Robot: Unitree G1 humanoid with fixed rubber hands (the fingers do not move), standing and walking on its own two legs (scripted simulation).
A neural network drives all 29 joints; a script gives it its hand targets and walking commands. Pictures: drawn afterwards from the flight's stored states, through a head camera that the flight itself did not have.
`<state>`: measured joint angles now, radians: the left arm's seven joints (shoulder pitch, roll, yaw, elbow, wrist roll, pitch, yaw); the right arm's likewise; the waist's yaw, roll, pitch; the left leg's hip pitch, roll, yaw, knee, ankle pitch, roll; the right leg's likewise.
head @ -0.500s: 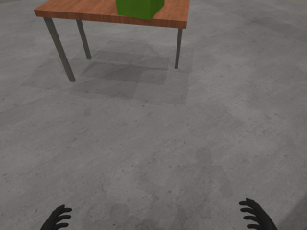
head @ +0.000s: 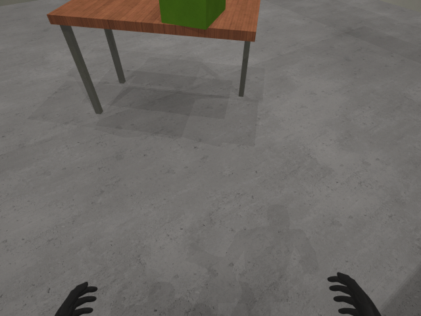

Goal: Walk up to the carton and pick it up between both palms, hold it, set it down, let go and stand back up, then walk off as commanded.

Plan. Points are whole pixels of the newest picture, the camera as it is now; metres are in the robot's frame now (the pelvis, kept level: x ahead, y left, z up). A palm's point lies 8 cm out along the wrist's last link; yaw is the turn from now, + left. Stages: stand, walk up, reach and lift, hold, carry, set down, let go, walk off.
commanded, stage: stand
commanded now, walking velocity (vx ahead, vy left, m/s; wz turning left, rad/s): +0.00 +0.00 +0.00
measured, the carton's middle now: out of the picture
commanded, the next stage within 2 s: walk up in 1.68 s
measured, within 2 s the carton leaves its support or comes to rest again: neither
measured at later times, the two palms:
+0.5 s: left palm out of the picture +0.13 +0.27 -0.08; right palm out of the picture +0.15 -0.28 -0.06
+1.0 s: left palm out of the picture +0.12 +0.28 -0.08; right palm out of the picture +0.13 -0.28 -0.06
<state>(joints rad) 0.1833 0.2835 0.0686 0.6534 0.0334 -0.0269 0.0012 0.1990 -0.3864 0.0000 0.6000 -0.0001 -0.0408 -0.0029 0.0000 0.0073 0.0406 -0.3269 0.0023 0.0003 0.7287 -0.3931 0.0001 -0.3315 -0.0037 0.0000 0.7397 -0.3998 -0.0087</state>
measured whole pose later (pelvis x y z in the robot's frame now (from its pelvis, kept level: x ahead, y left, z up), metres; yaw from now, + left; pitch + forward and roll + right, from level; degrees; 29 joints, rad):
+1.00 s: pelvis -0.02 +0.01 +0.00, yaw +0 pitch -2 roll +0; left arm 0.18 0.29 0.07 0.71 0.03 -0.03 0.00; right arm 0.20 -0.39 0.00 0.61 0.00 -0.05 0.00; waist 0.00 0.00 0.04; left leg -0.33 0.00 0.00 0.71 -0.35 0.00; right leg -0.32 0.00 0.00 0.71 -0.35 0.00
